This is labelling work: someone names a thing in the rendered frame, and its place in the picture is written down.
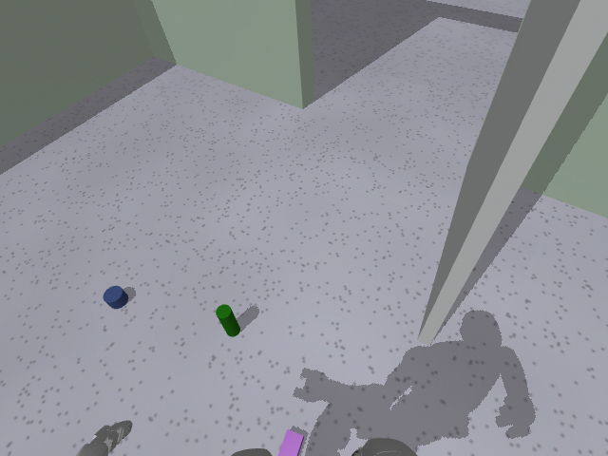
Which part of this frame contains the left robot hand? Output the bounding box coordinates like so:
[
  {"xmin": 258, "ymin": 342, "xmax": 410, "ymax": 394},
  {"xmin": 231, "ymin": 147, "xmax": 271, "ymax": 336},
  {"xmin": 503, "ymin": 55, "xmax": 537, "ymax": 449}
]
[{"xmin": 76, "ymin": 421, "xmax": 132, "ymax": 456}]

